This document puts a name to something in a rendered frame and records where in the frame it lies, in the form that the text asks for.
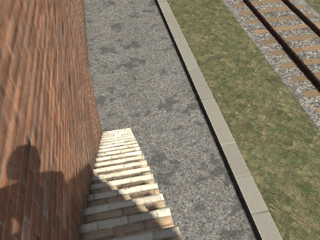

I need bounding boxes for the stairs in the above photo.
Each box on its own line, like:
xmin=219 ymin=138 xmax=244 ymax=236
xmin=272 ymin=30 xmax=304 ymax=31
xmin=78 ymin=127 xmax=182 ymax=240

